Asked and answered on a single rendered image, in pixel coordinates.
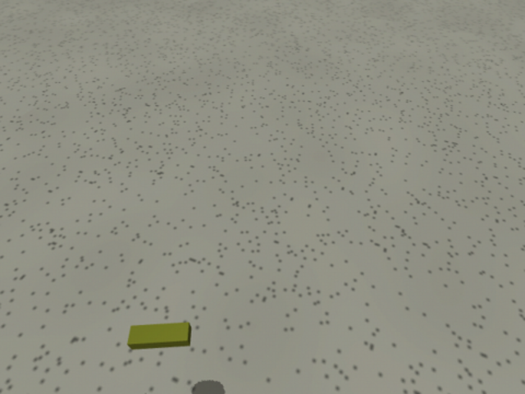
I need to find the carton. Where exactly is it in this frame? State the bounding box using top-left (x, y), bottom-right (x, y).
top-left (127, 323), bottom-right (191, 350)

